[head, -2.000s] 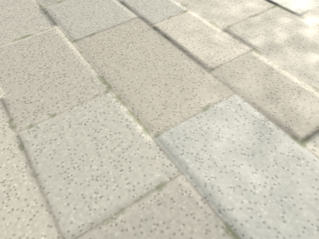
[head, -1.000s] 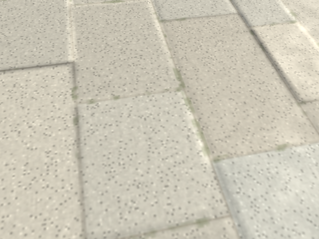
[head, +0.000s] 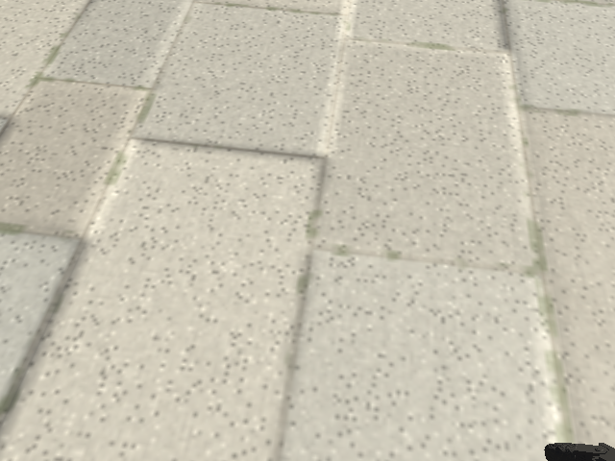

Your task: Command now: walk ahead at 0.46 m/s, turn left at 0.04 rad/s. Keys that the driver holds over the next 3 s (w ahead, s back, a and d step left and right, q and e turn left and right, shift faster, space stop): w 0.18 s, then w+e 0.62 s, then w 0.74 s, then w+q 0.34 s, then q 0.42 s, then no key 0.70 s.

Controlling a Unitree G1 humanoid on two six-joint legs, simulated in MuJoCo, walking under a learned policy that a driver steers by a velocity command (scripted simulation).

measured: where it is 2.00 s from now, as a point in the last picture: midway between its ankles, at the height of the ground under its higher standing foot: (435, 240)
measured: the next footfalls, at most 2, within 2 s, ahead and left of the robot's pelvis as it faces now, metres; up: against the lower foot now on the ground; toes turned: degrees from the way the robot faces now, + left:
right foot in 0.46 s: +0.44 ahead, -0.13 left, +0.00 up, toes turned -8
left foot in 0.94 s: +0.75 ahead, +0.01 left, +0.00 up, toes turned -23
